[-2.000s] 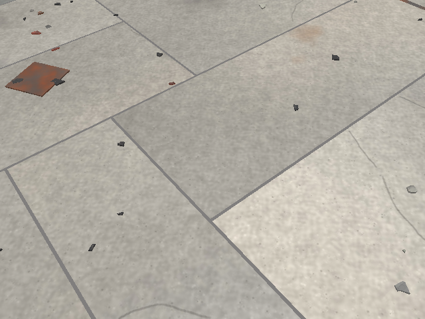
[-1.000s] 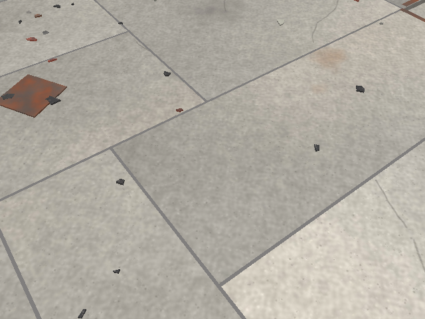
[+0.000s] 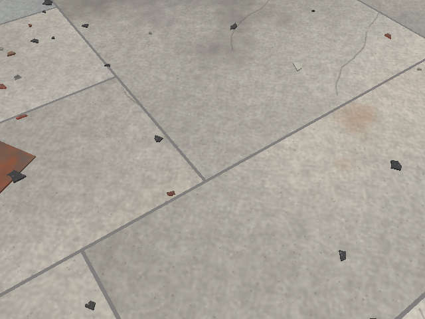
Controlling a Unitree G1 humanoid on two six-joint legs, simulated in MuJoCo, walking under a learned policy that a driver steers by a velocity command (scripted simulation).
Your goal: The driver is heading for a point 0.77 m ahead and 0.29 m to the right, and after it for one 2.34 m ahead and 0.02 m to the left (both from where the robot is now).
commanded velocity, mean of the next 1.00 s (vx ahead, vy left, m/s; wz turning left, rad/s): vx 0.50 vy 0.00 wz -0.44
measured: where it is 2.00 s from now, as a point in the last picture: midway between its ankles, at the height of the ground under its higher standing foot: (283, 232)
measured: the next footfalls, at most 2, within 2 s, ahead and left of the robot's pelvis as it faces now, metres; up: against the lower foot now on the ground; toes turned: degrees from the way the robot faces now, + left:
left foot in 0.02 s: +0.19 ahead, +0.12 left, +0.00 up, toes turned +3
right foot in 0.58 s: +0.47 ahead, -0.13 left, +0.00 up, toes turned -18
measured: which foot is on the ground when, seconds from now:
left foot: up 0.00-0.00, down 0.02-0.58, up 0.60-1.00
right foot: down 0.00-0.04, up 0.06-0.56, down 0.58-1.00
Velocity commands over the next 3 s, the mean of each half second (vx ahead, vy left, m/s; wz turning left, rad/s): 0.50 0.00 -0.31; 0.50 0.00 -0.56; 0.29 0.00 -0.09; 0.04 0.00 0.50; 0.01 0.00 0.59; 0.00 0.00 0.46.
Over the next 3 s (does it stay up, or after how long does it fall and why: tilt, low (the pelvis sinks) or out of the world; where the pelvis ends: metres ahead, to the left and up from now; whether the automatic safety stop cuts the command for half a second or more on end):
stays up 0.77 -0.11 0.02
